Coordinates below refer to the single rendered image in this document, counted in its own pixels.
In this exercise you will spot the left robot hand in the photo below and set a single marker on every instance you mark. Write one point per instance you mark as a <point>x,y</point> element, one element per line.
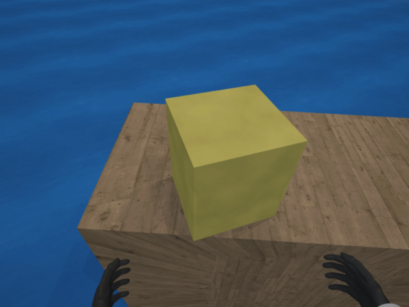
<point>104,293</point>

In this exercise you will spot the pedestal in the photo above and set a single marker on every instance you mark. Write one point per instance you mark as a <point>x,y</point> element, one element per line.
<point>349,194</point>

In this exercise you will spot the right robot hand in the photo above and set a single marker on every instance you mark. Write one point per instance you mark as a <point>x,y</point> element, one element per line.
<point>362,286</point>

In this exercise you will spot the carton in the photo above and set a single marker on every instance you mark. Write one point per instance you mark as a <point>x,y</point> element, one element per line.
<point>233,154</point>

